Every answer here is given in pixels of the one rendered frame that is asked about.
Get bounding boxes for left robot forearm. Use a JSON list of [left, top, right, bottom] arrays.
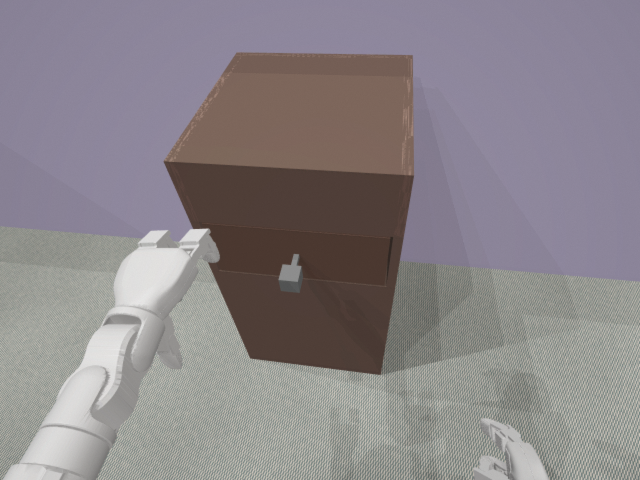
[[3, 306, 165, 480]]

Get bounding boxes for drawer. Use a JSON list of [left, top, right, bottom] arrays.
[[202, 222, 390, 285]]

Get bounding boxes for cabinet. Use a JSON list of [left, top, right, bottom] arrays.
[[164, 52, 414, 375]]

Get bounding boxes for right robot hand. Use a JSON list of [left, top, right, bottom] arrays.
[[473, 418, 549, 480]]

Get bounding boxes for left robot hand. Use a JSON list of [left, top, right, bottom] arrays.
[[113, 229, 220, 369]]

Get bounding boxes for handle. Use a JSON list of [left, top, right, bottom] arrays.
[[278, 254, 303, 293]]

